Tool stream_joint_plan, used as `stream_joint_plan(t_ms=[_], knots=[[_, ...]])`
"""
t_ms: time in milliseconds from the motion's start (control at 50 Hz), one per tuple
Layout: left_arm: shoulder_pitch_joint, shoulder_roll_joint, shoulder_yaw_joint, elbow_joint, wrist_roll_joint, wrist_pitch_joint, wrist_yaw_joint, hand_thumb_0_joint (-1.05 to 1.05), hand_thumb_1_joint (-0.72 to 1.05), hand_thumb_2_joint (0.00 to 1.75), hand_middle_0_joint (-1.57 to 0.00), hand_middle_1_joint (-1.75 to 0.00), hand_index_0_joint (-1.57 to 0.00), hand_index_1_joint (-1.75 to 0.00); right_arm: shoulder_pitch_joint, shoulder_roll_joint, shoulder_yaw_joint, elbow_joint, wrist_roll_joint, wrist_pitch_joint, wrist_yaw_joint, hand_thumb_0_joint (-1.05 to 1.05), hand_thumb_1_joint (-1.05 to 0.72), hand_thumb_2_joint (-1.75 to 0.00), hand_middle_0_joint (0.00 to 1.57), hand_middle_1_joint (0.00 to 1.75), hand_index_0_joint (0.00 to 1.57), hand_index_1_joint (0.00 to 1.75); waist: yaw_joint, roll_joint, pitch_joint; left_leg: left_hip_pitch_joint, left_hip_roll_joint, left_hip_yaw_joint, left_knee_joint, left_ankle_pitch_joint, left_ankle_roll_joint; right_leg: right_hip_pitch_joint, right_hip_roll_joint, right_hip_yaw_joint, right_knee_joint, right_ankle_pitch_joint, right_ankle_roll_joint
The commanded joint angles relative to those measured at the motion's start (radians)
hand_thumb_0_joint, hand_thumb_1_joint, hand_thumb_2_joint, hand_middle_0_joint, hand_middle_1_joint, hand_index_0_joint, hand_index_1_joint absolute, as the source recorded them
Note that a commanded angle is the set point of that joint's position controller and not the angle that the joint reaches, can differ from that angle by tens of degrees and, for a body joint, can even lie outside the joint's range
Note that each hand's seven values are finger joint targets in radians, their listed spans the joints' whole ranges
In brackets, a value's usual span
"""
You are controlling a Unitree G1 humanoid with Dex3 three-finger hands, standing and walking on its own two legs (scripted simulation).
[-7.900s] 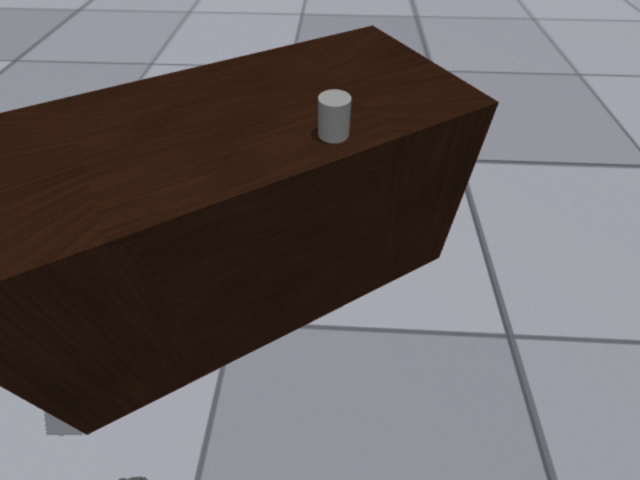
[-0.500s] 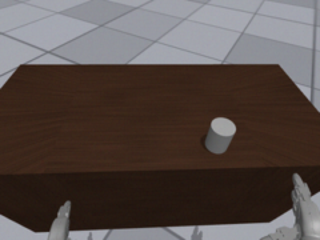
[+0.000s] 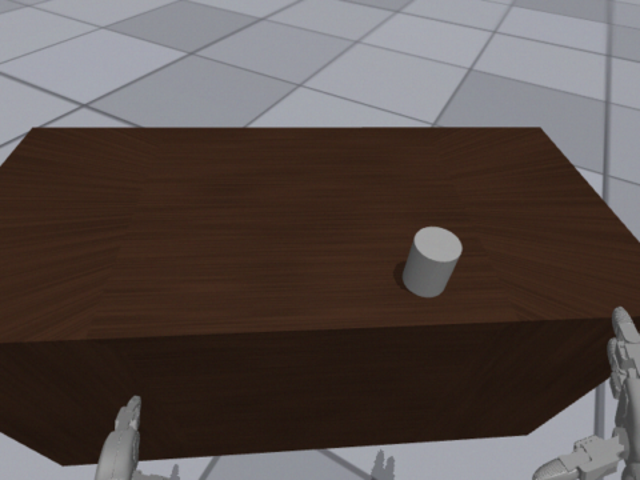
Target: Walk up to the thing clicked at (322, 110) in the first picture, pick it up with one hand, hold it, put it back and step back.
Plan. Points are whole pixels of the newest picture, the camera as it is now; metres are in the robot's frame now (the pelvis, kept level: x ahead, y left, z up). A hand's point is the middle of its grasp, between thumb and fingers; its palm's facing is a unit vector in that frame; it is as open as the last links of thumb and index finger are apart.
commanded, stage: rise first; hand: right
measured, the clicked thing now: (430, 262) +0.46 -0.18 -0.03
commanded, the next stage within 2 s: go down in 0.32 s
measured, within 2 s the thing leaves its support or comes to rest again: neither
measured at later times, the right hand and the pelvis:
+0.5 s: hand (594, 399) +0.18 -0.26 +0.09, palm faces +0.33 +0.85 -0.40, open 17.6 cm; pelvis -0.01 +0.00 +0.00, yaw +0 degrees
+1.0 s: hand (604, 307) +0.28 -0.31 +0.11, palm faces +0.21 +0.96 -0.16, open 17.6 cm; pelvis +0.00 -0.01 +0.00, yaw +0 degrees
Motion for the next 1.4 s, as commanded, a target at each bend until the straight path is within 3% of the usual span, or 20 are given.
stream_joint_plan(t_ms=[0,40,140,240,360,420,440,460,500,580,680,740,840,900,1020,1140,1220,1240,1280,1380], knots=[[-0.086,0.150,0.050,-0.164,0.003,-0.059,0.004,0.00,-0.56,0.06,-0.05,-0.05,-0.05,-0.06,-0.095,-0.188,-0.112,-0.220,0.005,-0.082,-0.011,0.00,0.59,-0.03,0.05,0.05,0.05,0.05,0.012,0.044,-0.062,-0.001,-0.028,0.054,-0.088,0.054,0.019,-0.027,0.050,-0.082,-0.065,0.082,-0.050],[-0.096,0.104,0.012,-0.169,-0.001,-0.062,0.000,0.00,-0.55,0.06,-0.05,-0.05,-0.05,-0.06,-0.098,-0.188,-0.112,-0.216,0.003,-0.093,-0.011,0.00,0.58,-0.03,0.05,0.05,0.05,0.05,-0.001,0.040,-0.052,-0.001,-0.026,0.052,-0.093,0.032,0.019,-0.038,0.052,-0.083,-0.067,0.067,-0.052],[-0.072,0.158,0.069,-0.143,0.000,-0.065,0.000,0.00,-0.55,0.06,-0.05,-0.05,-0.05,-0.06,-0.084,-0.199,-0.130,-0.226,0.005,-0.111,-0.008,0.00,0.60,-0.03,0.05,0.05,0.05,0.05,0.004,0.025,-0.055,-0.008,-0.031,0.059,-0.088,0.021,0.023,-0.040,0.048,-0.079,-0.078,0.055,-0.048],[-0.118,0.126,0.036,-0.164,0.000,-0.069,-0.006,0.00,-0.55,0.07,-0.05,-0.05,-0.05,-0.06,-0.074,-0.207,-0.140,-0.265,0.006,-0.130,-0.007,0.00,0.60,-0.04,0.05,0.06,0.05,0.06,-0.011,0.023,-0.076,0.016,-0.028,0.054,-0.090,0.037,0.023,-0.043,0.053,-0.082,-0.068,0.074,-0.049],[-0.112,0.149,0.061,-0.144,0.002,-0.076,-0.002,0.00,-0.56,0.08,-0.06,-0.06,-0.05,-0.06,-0.068,-0.202,-0.139,-0.296,0.006,-0.138,-0.008,0.00,0.59,-0.04,0.05,0.06,0.05,0.06,-0.001,0.002,-0.071,0.012,-0.036,0.060,-0.080,0.060,0.027,-0.037,0.042,-0.074,-0.073,0.093,-0.043],[-0.096,0.108,0.033,-0.124,0.000,-0.076,-0.007,0.00,-0.51,0.00,-0.05,-0.05,-0.07,-0.03,-0.043,-0.190,-0.137,-0.288,0.006,-0.139,-0.004,0.00,0.55,-0.05,0.04,0.06,0.05,0.06,-0.008,0.004,-0.044,0.006,-0.035,0.061,-0.091,0.030,0.026,-0.053,0.046,-0.078,-0.075,0.066,-0.047],[-0.132,0.044,-0.028,-0.109,0.024,-0.077,-0.024,0.00,-0.56,0.05,-0.06,-0.06,-0.05,-0.06,-0.022,-0.093,-0.096,-0.308,-0.008,-0.169,0.009,0.00,0.58,-0.04,0.04,0.06,0.05,0.06,0.012,0.043,-0.074,-0.020,-0.045,0.054,-0.074,0.026,0.018,-0.060,0.049,-0.065,-0.050,0.048,-0.047],[-0.133,0.080,0.016,-0.106,0.020,-0.079,-0.019,0.00,-0.56,0.05,-0.06,-0.06,-0.05,-0.07,-0.030,-0.139,-0.152,-0.273,-0.002,-0.177,0.011,0.00,0.55,-0.05,0.04,0.05,0.05,0.05,0.009,0.049,-0.076,-0.022,-0.038,0.048,-0.076,0.028,0.015,-0.057,0.055,-0.069,-0.041,0.050,-0.049],[-0.115,0.133,0.053,-0.118,0.021,-0.078,-0.012,0.00,-0.56,0.05,-0.06,-0.06,-0.05,-0.06,-0.104,-0.188,-0.192,-0.279,0.011,-0.185,0.016,0.00,0.61,-0.05,0.03,0.06,0.05,0.06,0.019,0.039,-0.096,-0.029,-0.037,0.045,-0.073,0.032,0.013,-0.042,0.053,-0.064,-0.042,0.049,-0.049],[-0.135,0.206,0.118,-0.086,0.025,-0.070,0.002,0.00,-0.55,0.04,-0.06,-0.06,-0.06,-0.06,-0.181,-0.213,-0.220,-0.210,0.034,-0.188,0.042,0.00,0.61,-0.05,0.03,0.06,0.05,0.06,0.046,0.033,-0.073,-0.062,-0.040,0.045,-0.059,0.020,0.012,-0.063,0.050,-0.053,-0.042,0.013,-0.048],[-0.186,0.087,-0.002,-0.046,0.011,-0.075,0.014,0.00,-0.56,0.05,-0.06,-0.05,-0.05,-0.06,-0.334,-0.228,-0.221,-0.108,0.080,-0.189,0.117,0.00,0.61,-0.05,0.03,0.06,0.05,0.06,0.037,0.020,-0.086,-0.068,-0.033,0.033,-0.060,0.025,0.012,-0.073,0.055,-0.048,-0.028,0.013,-0.050],[-0.206,0.134,0.018,0.009,0.004,-0.078,0.043,0.00,-0.55,0.04,-0.05,-0.05,-0.05,-0.05,-0.444,-0.289,-0.248,0.005,0.123,-0.166,0.189,0.00,0.61,-0.04,0.04,0.06,0.05,0.06,0.053,-0.004,-0.124,-0.073,-0.027,0.024,-0.048,0.051,0.010,-0.075,0.056,-0.041,-0.016,0.023,-0.051],[-0.226,0.153,-0.023,-0.022,-0.008,-0.091,0.087,0.00,-0.55,0.04,-0.05,-0.05,-0.05,-0.04,-0.634,-0.431,-0.328,0.118,0.194,-0.129,0.309,0.00,0.59,-0.03,0.05,0.05,0.05,0.05,0.038,-0.026,-0.232,-0.035,-0.023,0.027,-0.036,0.094,0.012,-0.048,0.054,-0.030,-0.009,0.068,-0.049],[-0.200,0.105,-0.081,-0.031,-0.018,-0.094,0.101,0.00,-0.55,0.05,-0.05,-0.05,-0.05,-0.05,-0.646,-0.447,-0.340,0.234,0.226,-0.101,0.374,0.00,0.57,-0.03,0.05,0.05,0.06,0.05,0.027,-0.020,-0.209,-0.036,-0.024,0.027,-0.036,0.094,0.011,-0.073,0.056,-0.030,-0.007,0.076,-0.050],[-0.135,0.179,-0.052,-0.014,-0.022,-0.102,0.112,0.00,-0.55,0.05,-0.05,-0.05,-0.05,-0.05,-0.695,-0.482,-0.337,0.375,0.291,-0.047,0.493,0.00,0.61,-0.03,0.04,0.05,0.05,0.05,0.031,-0.019,-0.222,-0.066,-0.032,0.043,-0.013,0.143,0.019,-0.091,0.048,-0.029,0.000,0.122,-0.049],[-0.177,0.161,-0.075,-0.044,-0.014,-0.124,0.112,0.00,-0.56,0.05,-0.05,-0.05,-0.05,-0.05,-0.754,-0.468,-0.319,0.346,0.291,-0.080,0.521,0.00,0.59,-0.04,0.04,0.05,0.05,0.05,0.024,-0.023,-0.274,-0.061,-0.039,0.038,0.020,0.199,0.027,-0.066,0.037,-0.021,0.032,0.209,-0.045],[-0.168,0.148,-0.090,0.002,-0.008,-0.128,0.125,0.00,-0.55,0.05,-0.05,-0.05,-0.05,-0.05,-0.840,-0.519,-0.344,0.300,0.299,-0.104,0.524,0.00,0.58,-0.05,0.04,0.05,0.05,0.05,0.026,-0.040,-0.311,-0.066,-0.040,0.032,0.039,0.219,0.025,-0.064,0.035,-0.018,0.061,0.242,-0.045],[-0.162,0.173,-0.064,0.010,-0.005,-0.129,0.133,0.00,-0.55,0.05,-0.05,-0.05,-0.05,-0.05,-0.823,-0.539,-0.357,0.354,0.295,-0.101,0.526,0.00,0.57,-0.05,0.04,0.05,0.05,0.05,0.041,-0.045,-0.329,-0.071,-0.039,0.030,0.046,0.239,0.025,-0.055,0.036,-0.017,0.070,0.270,-0.045],[-0.152,0.139,-0.108,0.016,-0.007,-0.127,0.137,0.00,-0.55,0.05,-0.05,-0.05,-0.05,-0.05,-0.824,-0.546,-0.361,0.359,0.296,-0.094,0.535,0.00,0.55,-0.04,0.04,0.05,0.05,0.05,0.027,-0.062,-0.321,-0.062,-0.036,0.031,0.041,0.226,0.025,-0.075,0.043,-0.021,0.068,0.239,-0.045],[-0.128,0.162,-0.101,-0.006,-0.012,-0.127,0.159,0.00,-0.55,0.04,-0.05,-0.05,-0.05,-0.05,-0.945,-0.623,-0.392,0.419,0.316,-0.076,0.577,0.00,0.53,-0.06,0.04,0.05,0.05,0.05,0.066,-0.065,-0.330,-0.078,-0.033,0.027,0.037,0.219,0.023,-0.082,0.046,-0.021,0.072,0.194,-0.051]])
